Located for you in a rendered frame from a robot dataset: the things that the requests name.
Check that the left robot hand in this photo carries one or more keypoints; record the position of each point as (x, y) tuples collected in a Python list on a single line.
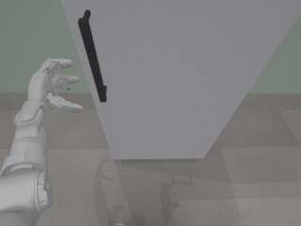
[(40, 85)]

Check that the robot left upper arm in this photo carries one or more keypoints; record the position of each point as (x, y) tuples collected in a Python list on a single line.
[(24, 196)]

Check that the fridge door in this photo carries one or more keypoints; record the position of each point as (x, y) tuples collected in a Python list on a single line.
[(175, 71)]

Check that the left robot forearm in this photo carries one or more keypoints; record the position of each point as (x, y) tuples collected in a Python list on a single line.
[(30, 143)]

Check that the handle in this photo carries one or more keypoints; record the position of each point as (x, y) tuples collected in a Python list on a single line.
[(88, 41)]

